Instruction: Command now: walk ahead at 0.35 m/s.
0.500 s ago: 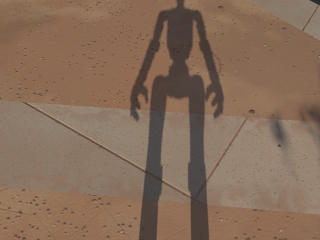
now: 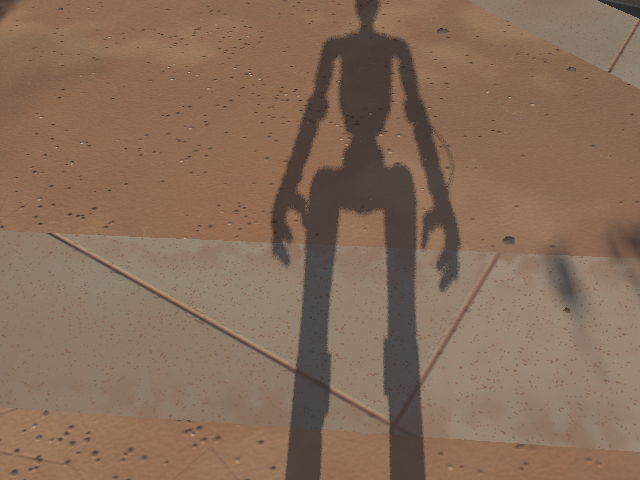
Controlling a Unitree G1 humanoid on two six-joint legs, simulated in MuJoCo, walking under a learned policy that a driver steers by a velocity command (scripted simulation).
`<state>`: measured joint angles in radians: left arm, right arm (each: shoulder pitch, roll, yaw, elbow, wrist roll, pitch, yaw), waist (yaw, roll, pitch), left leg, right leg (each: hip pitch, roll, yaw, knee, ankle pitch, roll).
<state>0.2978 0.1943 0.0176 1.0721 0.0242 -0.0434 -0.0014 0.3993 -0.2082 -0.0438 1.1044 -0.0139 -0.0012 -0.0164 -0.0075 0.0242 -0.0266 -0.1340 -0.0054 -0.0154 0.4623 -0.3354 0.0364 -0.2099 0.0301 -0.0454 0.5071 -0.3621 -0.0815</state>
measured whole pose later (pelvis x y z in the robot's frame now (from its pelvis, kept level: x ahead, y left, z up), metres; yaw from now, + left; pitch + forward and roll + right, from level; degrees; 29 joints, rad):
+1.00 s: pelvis +0.48 +0.00 -0.01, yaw +9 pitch -1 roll +1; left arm 0.10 0.18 0.02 0.92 0.02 -0.08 0.01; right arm 0.35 -0.19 -0.03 1.03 0.00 -0.05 -0.03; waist -0.05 0.02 0.09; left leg -0.18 -0.10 -0.05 0.86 -0.53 0.06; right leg -0.39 0.03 -0.06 0.51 -0.12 -0.08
